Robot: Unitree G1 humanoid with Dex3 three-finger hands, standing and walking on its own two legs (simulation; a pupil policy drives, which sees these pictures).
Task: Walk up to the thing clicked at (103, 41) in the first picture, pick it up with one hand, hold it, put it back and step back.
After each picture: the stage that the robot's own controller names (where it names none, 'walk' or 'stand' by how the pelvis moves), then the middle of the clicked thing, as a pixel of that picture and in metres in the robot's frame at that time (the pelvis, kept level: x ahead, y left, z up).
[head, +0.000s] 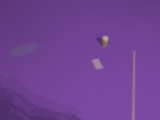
stand; (104, 41) +1.33 -0.28 -0.72
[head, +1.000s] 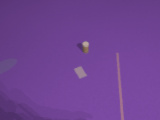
walk; (85, 47) +1.23 +0.04 -0.70
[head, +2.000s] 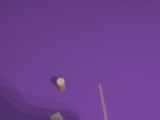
walk; (61, 84) +0.73 +0.21 -0.71
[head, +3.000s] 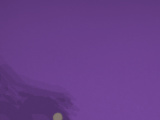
walk; (58, 119) +0.42 +0.15 -0.70
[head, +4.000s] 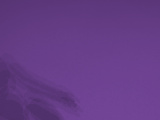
stand; out of the picture +0.33 +0.14 -0.72
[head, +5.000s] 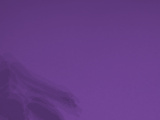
stand; out of the picture +0.33 +0.15 -0.73
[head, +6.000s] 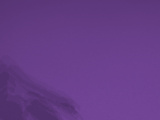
stand; out of the picture +0.33 +0.17 -0.73
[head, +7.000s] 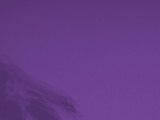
stand; out of the picture +0.31 +0.17 -0.73
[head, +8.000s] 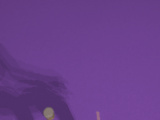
go down; (49, 114) +0.34 +0.17 -0.65
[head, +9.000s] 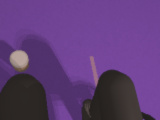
go down; (20, 61) +0.40 +0.20 -0.28
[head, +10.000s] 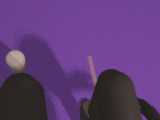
close in; (16, 62) +0.40 +0.20 -0.27
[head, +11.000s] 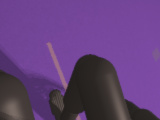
close; out of the picture +0.40 +0.23 -0.22
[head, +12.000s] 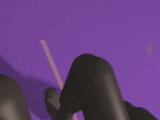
close; out of the picture +0.40 +0.25 -0.22
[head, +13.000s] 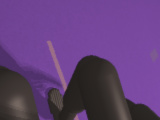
lift; out of the picture +0.37 +0.23 -0.22
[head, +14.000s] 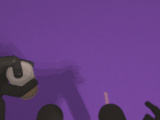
lift; (24, 81) +0.32 +0.18 -0.01
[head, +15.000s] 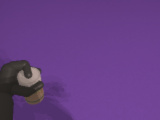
hold; (31, 86) +0.32 +0.17 +0.01
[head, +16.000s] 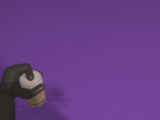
hold; (33, 89) +0.32 +0.17 +0.00
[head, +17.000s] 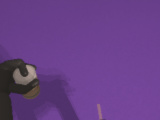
crouch; (28, 82) +0.34 +0.18 -0.06
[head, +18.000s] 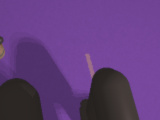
lower; out of the picture +0.45 +0.24 -0.12
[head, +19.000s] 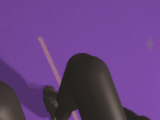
lower; out of the picture +0.41 +0.27 -0.23
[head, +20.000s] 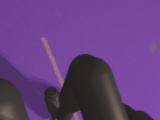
lower; out of the picture +0.41 +0.27 -0.23
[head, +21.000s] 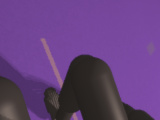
lower; out of the picture +0.41 +0.27 -0.23
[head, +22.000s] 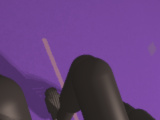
lower; out of the picture +0.40 +0.27 -0.23
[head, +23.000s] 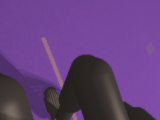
open; out of the picture +0.39 +0.25 -0.23
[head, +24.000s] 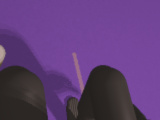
stand; out of the picture +0.39 +0.23 -0.25
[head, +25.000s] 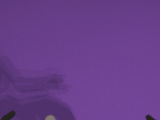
stand; out of the picture +0.34 +0.16 -0.62
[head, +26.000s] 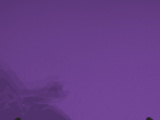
stand; out of the picture +0.36 +0.17 -0.67
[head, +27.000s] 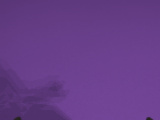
stand; out of the picture +0.35 +0.17 -0.67
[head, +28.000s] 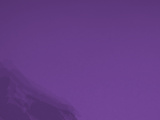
stand; out of the picture +0.38 +0.15 -0.72
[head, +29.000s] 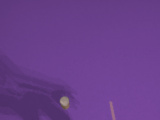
walk; (65, 103) +0.46 +0.13 -0.70
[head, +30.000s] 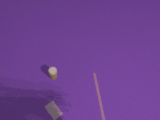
walk; (53, 73) +0.70 +0.18 -0.71
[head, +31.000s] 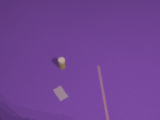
stand; (61, 63) +0.97 +0.20 -0.70
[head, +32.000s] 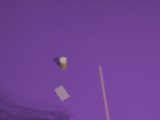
stand; (63, 63) +0.97 +0.18 -0.72
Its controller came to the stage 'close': yes
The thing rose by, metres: 0.72
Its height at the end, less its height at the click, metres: +0.00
